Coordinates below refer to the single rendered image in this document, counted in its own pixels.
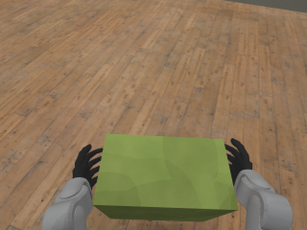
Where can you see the robot right forearm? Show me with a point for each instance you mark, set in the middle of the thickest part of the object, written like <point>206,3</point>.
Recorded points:
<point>266,210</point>

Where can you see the carton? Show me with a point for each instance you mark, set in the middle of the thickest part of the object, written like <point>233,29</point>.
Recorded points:
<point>146,177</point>

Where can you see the robot left hand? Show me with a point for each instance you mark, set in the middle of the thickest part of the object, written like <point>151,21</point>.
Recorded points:
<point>83,165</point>

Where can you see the robot right hand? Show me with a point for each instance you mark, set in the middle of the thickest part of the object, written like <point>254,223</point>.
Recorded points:
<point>240,161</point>

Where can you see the robot left forearm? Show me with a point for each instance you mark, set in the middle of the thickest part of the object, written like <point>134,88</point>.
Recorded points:
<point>71,207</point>

